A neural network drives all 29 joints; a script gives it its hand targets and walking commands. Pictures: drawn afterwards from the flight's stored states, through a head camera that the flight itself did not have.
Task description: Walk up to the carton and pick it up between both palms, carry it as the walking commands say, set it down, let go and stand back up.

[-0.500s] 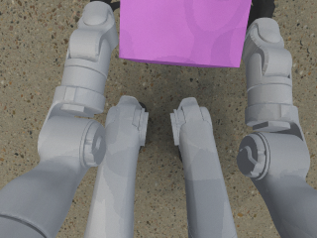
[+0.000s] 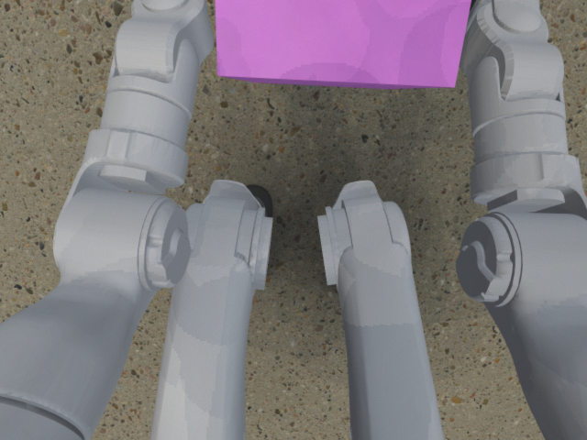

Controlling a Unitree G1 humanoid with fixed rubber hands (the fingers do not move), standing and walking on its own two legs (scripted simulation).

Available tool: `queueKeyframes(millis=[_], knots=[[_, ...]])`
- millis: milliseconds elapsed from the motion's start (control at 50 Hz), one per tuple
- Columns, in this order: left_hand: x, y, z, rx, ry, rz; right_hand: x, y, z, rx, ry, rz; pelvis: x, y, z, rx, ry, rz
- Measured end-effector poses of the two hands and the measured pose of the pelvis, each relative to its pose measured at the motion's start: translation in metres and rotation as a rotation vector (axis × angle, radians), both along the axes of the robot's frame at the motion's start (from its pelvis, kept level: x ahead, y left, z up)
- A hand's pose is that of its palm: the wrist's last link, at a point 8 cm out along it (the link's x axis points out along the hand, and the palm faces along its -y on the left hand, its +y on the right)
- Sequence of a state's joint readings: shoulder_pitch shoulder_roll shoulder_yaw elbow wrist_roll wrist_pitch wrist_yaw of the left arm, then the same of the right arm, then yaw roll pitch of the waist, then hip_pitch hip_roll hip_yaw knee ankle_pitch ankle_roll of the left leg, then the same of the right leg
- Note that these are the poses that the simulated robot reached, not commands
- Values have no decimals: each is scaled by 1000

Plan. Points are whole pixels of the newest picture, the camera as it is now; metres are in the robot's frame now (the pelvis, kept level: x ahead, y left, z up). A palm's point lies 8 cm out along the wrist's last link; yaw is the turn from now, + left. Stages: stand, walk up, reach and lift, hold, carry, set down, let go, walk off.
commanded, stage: set down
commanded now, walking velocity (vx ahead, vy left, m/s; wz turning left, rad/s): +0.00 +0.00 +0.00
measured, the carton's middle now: out of the picture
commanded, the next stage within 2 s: none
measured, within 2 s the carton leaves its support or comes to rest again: rests again in 1.00 s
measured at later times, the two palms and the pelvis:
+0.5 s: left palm out of the picture +0.56 +0.10 -0.21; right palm out of the picture +0.54 -0.19 -0.21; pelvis +0.00 +0.00 -0.04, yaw -1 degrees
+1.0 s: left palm out of the picture +0.55 +0.10 -0.22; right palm out of the picture +0.53 -0.19 -0.22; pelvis +0.01 +0.01 -0.05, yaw -1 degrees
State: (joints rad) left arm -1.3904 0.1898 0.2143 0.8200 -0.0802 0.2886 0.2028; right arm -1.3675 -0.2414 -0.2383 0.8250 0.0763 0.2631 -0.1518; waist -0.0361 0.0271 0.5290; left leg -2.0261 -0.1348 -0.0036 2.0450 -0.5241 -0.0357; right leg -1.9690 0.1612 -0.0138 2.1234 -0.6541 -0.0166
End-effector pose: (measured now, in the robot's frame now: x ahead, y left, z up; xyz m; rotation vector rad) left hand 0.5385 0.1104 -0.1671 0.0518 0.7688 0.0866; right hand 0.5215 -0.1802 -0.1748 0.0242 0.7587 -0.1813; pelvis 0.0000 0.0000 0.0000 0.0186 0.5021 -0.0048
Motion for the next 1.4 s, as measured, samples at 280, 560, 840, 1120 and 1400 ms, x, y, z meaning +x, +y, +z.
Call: queueKeyframes(millis=[280, 560, 840, 1120, 1400], knots=[[9, -4, -27, -2, 4, -13, 9, -4, -22, -9, 4, 5, 2, 1, -22, 11, 10, -11], [18, -8, -46, 26, 24, -42, 15, -8, -43, -17, 26, 11, 6, 1, -37, 11, 21, -16], [12, -3, -51, 31, 38, -43, 6, -2, -52, -9, 40, 9, 6, 3, -45, 13, 2, -17], [15, -8, -61, 37, 57, -64, 10, -8, -56, -27, 59, 14, 9, 8, -51, 2, 0, -26], [15, -7, -62, 35, 53, -62, 10, -9, -58, -2, 44, 21, 7, 6, -62, 8, -27, -29]])
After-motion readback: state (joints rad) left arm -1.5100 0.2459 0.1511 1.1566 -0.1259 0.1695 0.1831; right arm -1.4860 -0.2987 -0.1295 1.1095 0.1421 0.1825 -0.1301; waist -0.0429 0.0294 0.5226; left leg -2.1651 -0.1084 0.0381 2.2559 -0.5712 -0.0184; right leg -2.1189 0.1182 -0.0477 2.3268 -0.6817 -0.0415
